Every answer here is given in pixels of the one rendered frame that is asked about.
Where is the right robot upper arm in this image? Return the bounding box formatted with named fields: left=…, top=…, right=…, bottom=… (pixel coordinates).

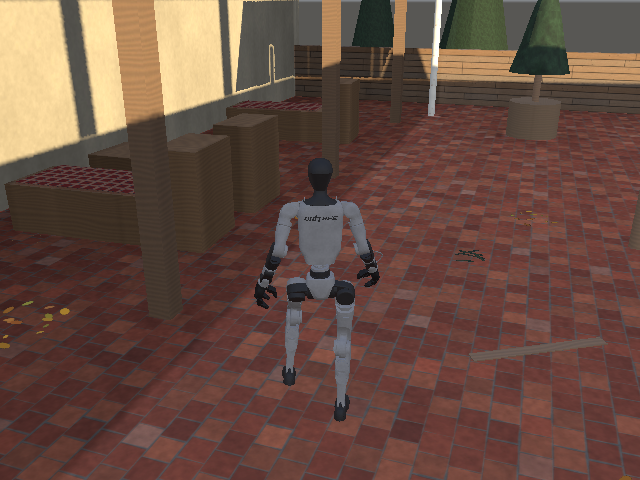
left=341, top=201, right=370, bottom=255

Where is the left robot upper arm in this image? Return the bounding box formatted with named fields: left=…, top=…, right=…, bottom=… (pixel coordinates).
left=272, top=201, right=300, bottom=258

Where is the right robot hand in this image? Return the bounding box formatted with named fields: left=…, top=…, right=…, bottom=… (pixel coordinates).
left=357, top=269, right=380, bottom=287

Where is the left robot hand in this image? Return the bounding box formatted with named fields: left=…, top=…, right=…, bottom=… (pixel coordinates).
left=254, top=282, right=277, bottom=309

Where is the robot right shin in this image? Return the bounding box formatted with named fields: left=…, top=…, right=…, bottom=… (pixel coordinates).
left=335, top=340, right=351, bottom=408

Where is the left robot forearm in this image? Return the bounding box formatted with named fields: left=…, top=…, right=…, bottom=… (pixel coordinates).
left=258, top=242, right=281, bottom=288

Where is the robot right foot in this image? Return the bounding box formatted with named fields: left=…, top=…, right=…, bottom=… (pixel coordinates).
left=334, top=394, right=350, bottom=422

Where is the right robot forearm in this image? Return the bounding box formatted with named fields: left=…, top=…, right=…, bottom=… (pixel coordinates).
left=360, top=239, right=378, bottom=273

